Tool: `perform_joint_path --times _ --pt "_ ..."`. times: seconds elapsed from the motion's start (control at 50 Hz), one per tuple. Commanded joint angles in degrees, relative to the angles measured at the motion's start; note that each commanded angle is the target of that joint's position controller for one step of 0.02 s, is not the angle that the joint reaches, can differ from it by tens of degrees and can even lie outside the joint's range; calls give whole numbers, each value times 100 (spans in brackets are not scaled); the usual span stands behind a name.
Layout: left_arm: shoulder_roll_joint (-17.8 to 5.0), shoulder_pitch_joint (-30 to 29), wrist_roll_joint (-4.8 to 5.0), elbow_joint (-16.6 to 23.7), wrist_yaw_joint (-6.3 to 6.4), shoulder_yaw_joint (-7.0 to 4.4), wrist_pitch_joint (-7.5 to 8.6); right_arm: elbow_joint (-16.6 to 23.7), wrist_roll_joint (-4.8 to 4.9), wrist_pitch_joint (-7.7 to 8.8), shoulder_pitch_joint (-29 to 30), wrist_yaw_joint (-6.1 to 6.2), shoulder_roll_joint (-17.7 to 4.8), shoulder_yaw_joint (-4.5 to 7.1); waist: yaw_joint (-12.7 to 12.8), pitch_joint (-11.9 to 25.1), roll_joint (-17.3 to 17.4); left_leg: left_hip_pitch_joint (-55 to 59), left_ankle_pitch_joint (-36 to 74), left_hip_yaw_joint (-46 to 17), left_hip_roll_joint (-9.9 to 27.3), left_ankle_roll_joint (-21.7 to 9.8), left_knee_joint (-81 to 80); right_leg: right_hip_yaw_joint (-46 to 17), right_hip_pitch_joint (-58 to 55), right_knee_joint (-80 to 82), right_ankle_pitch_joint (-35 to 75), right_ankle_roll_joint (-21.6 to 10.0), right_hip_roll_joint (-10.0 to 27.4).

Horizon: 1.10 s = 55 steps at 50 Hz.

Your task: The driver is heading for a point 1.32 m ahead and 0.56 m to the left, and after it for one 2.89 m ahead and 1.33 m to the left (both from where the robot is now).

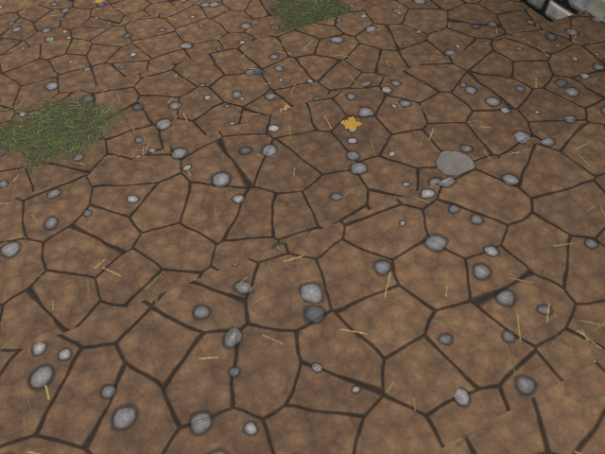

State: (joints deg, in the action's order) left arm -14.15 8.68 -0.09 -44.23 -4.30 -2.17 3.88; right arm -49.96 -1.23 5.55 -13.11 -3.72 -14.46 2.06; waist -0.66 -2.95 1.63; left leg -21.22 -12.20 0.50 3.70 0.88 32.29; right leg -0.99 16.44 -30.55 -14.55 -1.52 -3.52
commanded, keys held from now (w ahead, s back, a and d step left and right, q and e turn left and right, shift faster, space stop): q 0.04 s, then w+q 0.74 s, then w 0.22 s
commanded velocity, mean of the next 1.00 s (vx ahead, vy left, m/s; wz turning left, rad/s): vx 0.37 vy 0.00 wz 0.47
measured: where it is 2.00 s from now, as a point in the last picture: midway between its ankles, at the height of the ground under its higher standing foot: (145, 326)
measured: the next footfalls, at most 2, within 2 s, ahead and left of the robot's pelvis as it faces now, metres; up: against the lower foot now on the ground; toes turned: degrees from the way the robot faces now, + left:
left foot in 0.40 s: +0.15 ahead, +0.17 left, +0.00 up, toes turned +15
right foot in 0.88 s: +0.51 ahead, +0.07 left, -0.16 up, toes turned +27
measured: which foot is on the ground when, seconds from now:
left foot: down 0.00-0.16, up 0.18-0.38, down 0.40-0.90, up 0.92-1.00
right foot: down 0.00-0.40, up 0.42-0.86, down 0.88-1.00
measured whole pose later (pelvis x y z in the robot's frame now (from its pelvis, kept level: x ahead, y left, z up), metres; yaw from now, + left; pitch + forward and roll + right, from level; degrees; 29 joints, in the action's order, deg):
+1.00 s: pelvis +0.41 +0.13 -0.16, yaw +32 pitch +0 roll -2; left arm -13.9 17.0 -5.9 -49.0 -4.5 -0.1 3.0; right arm -51.7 -3.5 3.9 -28.2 -5.2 -14.2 -0.6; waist -2.2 0.6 1.4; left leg -35.2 -31.5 -7.6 -6.2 -2.1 108.7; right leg 4.9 16.3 -31.5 -14.9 -3.0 -0.8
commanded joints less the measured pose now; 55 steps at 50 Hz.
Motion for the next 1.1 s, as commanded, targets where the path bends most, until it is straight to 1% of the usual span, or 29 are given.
perform_joint_path --times 0.02,0.12,0.18,0.22,0.28,0.32,0.38,0.4,0.42,0.44,0.46,0.5,0.54,0.58,0.64,0.7,0.76,0.82,0.86,0.88,0.9,0.92,0.94,0.96,0.98,1.0,1.02,1.06,1.1 --pt "-1219 402 -93 498 485 -421 9 819 -14 194 747 129 -1382 411 449 900 240 -14 1442 -1145 594 -1372 -1037 -14 -871 41 -164 -414 361" --pt "-735 825 -237 507 648 -325 53 797 -32 130 197 304 -991 392 313 256 0 -104 -1251 -1411 324 -1409 -1471 -407 -1078 671 -1428 -832 789" --pt "-929 1445 -236 396 636 -360 282 1099 -116 95 944 250 -466 211 698 -15 -716 -1849 -893 -431 -350 -819 -46 -1983 -2720 1688 -621 -1804 2281" --pt "-711 1418 -248 376 662 -239 312 1078 -259 53 867 231 -370 147 600 -164 -670 -2059 -1445 -383 -12 -635 1278 -2059 -2720 2112 170 -1699 2850" --pt "-836 873 -202 452 703 -180 231 1147 -307 27 948 124 -344 140 407 -319 -666 -963 -1002 179 -99 -532 783 -526 -1917 2328 4 -919 2047" --pt "-1095 636 -381 506 648 -210 110 1096 -187 130 761 -107 -260 99 243 -275 -729 347 -315 573 -383 -507 619 147 -911 2128 -90 -764 1761" --pt "-1308 652 -482 328 480 -212 58 892 -28 381 -101 -191 -747 271 -222 37 -640 1970 311 578 -782 -663 46 563 -131 635 672 -739 1709" --pt "-1011 917 -607 200 422 -122 120 748 -151 469 -684 -73 -1109 411 -409 441 -101 2763 480 78 -615 -933 -150 913 262 -782 864 -431 1346" --pt "-284 1328 -722 334 339 93 178 577 -314 489 -1794 145 -1702 525 -485 1589 1078 4512 2221 -2321 720 -2303 -418 873 1439 -2931 -1746 180 431" --pt "-191 798 -452 645 177 171 341 485 -346 506 -2363 104 -1528 455 -933 1241 1019 5027 785 -4167 1445 -2759 -1437 -254 3258 -3723 -2389 159 92" --pt "-511 -135 -290 642 204 91 374 343 -299 527 -2159 88 -1151 435 -1140 -192 342 4038 -34 -3686 1393 -2314 -1494 -602 4136 -4245 -1928 80 498" --pt "-926 181 -488 442 377 -16 347 434 -142 402 -1357 0 -536 192 -487 82 54 2890 -448 -2972 1042 -2107 -1504 -558 3304 -4233 -1344 19 778" --pt "-648 204 -633 398 404 106 231 707 -217 307 -466 -35 -259 10 63 -346 -57 1214 -222 -2673 946 -2049 -1732 -587 2600 -3592 -842 22 1019" --pt "-396 53 -526 504 358 224 112 802 -289 265 -210 11 -466 58 99 -129 -99 473 -293 -2053 536 -1911 -1782 -410 1944 -2714 -105 127 952" --pt "-230 164 -660 598 85 424 124 712 -459 308 -551 215 -507 37 -129 -6 -3 -173 -335 -1698 -82 -1814 -877 -543 1792 -2171 2495 196 860" --pt "-253 -234 -602 758 130 486 34 397 -425 270 -1346 167 -438 -61 -461 -8 -155 -609 -1162 -1638 -391 -1653 211 -256 1292 -651 4352 253 838" --pt "-333 -427 -639 943 122 499 -107 353 -367 209 -1667 -78 -542 -86 -488 -322 -51 -1198 -2198 -2354 -329 -1777 616 -55 512 -362 3110 366 688" --pt "-371 -817 -660 907 154 523 -173 210 -138 168 -1802 -13 -705 -55 -736 -565 35 374 -2043 -3103 -239 -1698 1469 -383 1208 1013 2897 308 789" --pt "-553 200 -541 319 185 364 -100 68 8 79 -1766 34 -728 -121 -295 -341 -245 341 -1831 -2637 -668 -1278 2916 -51 -245 1801 3782 257 830" --pt "-852 1232 -429 -53 186 172 -22 37 -84 26 -1781 -61 -784 -149 229 -52 -424 -330 -822 -2156 -890 -1018 3910 407 -1790 1570 3989 72 859" --pt "-1002 3059 -451 -631 90 -20 25 -139 -343 18 -1919 -292 -582 -204 892 658 -616 -1884 -380 -1672 -1166 -576 5552 34 -4166 459 3991 -519 1349" --pt "-1303 3524 -383 -620 -93 -129 40 -309 -327 45 -3301 -382 263 -323 262 2466 -1786 -3343 -3562 -1073 -1503 -223 8318 -1065 -6287 -1431 6929 -2081 2574" --pt "-1479 3367 -577 -577 -201 -141 -78 163 -209 -11 -2525 -405 -246 -240 764 1983 -1227 -4913 -3359 -897 -1524 -74 9292 -2602 -6008 -485 5011 -2479 2974" --pt "-1266 2272 -665 -351 -20 -164 -120 646 -176 -18 -1583 -285 -290 -231 766 821 -840 -6069 -2141 -1082 -787 -18 8628 -3165 -4811 506 865 -2117 3379" --pt "-460 1937 -663 -421 -35 68 -50 601 -193 -47 -791 -94 -314 -221 709 -149 66 -5994 -1105 -1003 -593 -328 8184 -2467 -3152 1240 -1124 -1630 2655" --pt "-179 1491 -554 -364 -25 189 -28 496 -244 -81 -1135 56 -304 -238 211 -28 -316 -4984 -348 -1197 -65 -394 7194 -2607 -1786 1542 -702 -1973 2858" --pt "495 761 -601 -192 71 449 122 511 -388 -97 -792 125 -121 -333 -234 -659 -48 -4090 752 -1495 543 -603 5089 -2190 -194 2233 62 -1880 2698" --pt "81 320 -285 -146 229 350 391 531 -463 -129 -252 34 -97 -303 -182 -197 -520 -1863 1736 -410 359 -502 2666 -589 981 2357 388 -1555 1539" --pt "-369 844 -371 -458 240 226 485 528 -338 -222 -141 -87 29 -399 -76 -125 -461 -1120 1782 -152 300 -420 1654 -282 1059 2255 1040 -1422 1497"
Velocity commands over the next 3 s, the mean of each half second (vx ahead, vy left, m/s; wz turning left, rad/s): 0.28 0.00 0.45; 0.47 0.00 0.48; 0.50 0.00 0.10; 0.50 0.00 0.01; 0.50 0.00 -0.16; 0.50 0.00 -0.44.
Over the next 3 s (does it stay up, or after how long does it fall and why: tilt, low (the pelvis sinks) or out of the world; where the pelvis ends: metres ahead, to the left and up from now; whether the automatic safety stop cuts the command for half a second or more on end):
stays up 1.44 0.70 -0.32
